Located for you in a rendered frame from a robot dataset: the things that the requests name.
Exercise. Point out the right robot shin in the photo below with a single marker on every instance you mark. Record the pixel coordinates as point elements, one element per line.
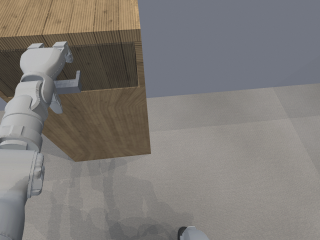
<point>190,228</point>

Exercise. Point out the drawer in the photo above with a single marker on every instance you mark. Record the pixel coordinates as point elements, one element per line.
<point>102,66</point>

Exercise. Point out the left robot upper arm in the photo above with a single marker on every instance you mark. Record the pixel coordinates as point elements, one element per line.
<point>21,176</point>

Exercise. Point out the handle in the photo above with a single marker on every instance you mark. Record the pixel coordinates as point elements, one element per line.
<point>69,86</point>

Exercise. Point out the robot left forearm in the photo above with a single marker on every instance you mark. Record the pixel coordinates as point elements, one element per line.
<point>22,124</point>

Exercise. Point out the cabinet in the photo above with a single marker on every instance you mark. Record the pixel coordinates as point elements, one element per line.
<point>95,124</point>

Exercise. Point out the right robot thigh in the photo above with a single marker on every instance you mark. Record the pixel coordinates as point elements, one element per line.
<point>193,234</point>

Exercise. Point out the robot left hand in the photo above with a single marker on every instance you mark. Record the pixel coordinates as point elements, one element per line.
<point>49,61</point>

